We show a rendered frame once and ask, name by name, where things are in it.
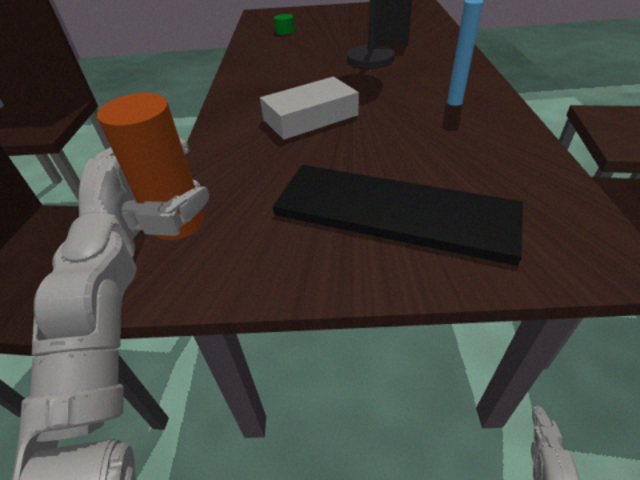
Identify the left robot hand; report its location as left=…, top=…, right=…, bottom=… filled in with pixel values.
left=78, top=138, right=209, bottom=238

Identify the desk lamp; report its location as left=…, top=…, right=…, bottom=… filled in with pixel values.
left=347, top=0, right=395, bottom=68

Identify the right robot hand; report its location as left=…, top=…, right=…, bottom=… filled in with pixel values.
left=531, top=406, right=580, bottom=480

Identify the chair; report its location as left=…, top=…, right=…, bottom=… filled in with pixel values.
left=0, top=145, right=169, bottom=430
left=0, top=0, right=111, bottom=200
left=559, top=105, right=640, bottom=179
left=544, top=177, right=640, bottom=369

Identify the left robot arm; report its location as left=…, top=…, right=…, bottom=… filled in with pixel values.
left=12, top=213, right=136, bottom=480

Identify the table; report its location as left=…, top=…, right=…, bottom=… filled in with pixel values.
left=121, top=0, right=640, bottom=438

